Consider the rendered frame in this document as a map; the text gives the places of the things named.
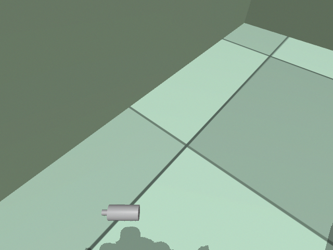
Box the bottle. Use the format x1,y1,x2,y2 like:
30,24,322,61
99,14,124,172
101,205,140,221

